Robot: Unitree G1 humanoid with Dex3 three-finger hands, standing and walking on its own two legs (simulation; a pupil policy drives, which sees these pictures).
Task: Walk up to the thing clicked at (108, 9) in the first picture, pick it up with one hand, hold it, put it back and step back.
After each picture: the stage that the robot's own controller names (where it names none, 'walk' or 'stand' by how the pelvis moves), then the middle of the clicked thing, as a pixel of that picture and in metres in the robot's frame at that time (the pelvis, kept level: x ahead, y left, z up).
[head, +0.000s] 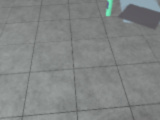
stand; (109, 7) +2.04 -0.34 -0.65
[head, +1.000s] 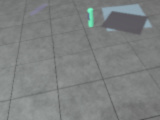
walk; (90, 17) +1.91 +0.06 -0.62
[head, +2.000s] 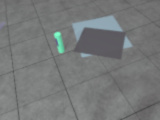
walk; (59, 43) +1.30 +0.38 -0.65
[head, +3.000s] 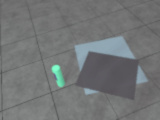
walk; (58, 76) +0.85 +0.32 -0.65
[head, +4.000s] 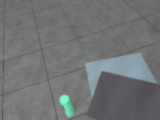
walk; (67, 106) +0.54 +0.24 -0.65
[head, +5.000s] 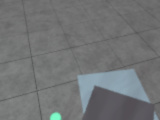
stand; out of the picture +0.43 +0.21 -0.64
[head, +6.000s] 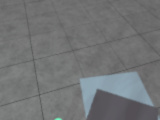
stand; out of the picture +0.40 +0.19 -0.66
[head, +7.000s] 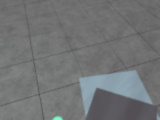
stand; out of the picture +0.41 +0.21 -0.66
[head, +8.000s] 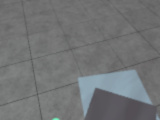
stand; out of the picture +0.39 +0.22 -0.66
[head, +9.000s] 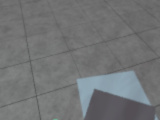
stand; out of the picture +0.39 +0.22 -0.66
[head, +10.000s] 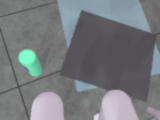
go down; (32, 64) +0.45 +0.23 -0.36
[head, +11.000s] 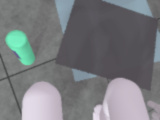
go down; (23, 50) +0.48 +0.24 -0.26
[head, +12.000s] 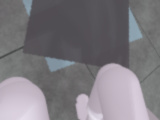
close in; out of the picture +0.46 +0.28 -0.18
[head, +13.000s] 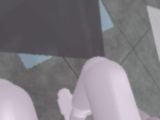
close; out of the picture +0.45 +0.30 -0.16
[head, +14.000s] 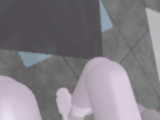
lift; out of the picture +0.43 +0.29 -0.17
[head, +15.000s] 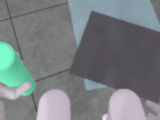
lift; (15, 75) +0.33 +0.23 -0.01
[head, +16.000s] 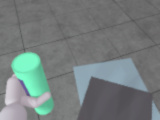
hold; (37, 88) +0.32 +0.17 +0.04
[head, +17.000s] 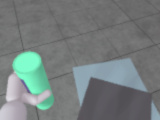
hold; (37, 85) +0.33 +0.17 +0.04
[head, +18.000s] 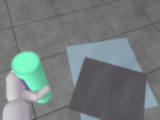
crouch; (35, 81) +0.35 +0.17 -0.02
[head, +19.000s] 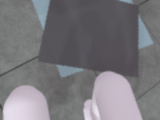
lower; out of the picture +0.50 +0.26 -0.05
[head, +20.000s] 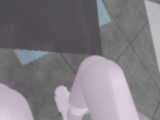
lower; out of the picture +0.46 +0.30 -0.17
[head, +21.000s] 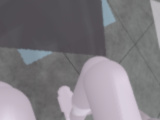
lower; out of the picture +0.46 +0.30 -0.17
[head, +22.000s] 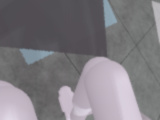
lower; out of the picture +0.45 +0.30 -0.17
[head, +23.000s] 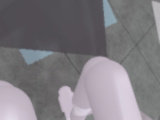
lower; out of the picture +0.45 +0.30 -0.17
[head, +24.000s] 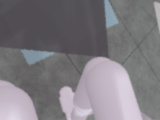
open; out of the picture +0.45 +0.28 -0.17
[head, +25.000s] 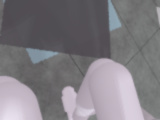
stand; out of the picture +0.45 +0.28 -0.17
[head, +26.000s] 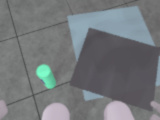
walk; (47, 77) +0.46 +0.21 -0.43
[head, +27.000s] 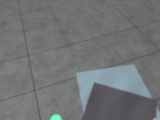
stand; out of the picture +0.41 +0.19 -0.60
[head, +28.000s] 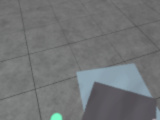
stand; out of the picture +0.41 +0.19 -0.60
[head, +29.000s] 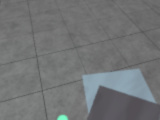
stand; out of the picture +0.41 +0.18 -0.65
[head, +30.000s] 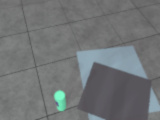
walk; (60, 101) +0.46 +0.14 -0.63
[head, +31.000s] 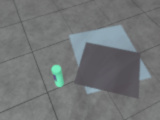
walk; (58, 76) +0.65 +0.22 -0.62
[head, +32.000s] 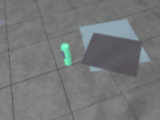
walk; (66, 55) +0.99 +0.25 -0.63
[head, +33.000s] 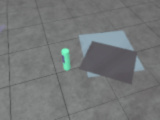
stand; (66, 59) +1.04 +0.21 -0.65
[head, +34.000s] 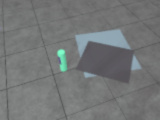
stand; (62, 60) +1.03 +0.23 -0.66
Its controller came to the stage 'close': yes
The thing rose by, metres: 0.68
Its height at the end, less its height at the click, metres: +0.00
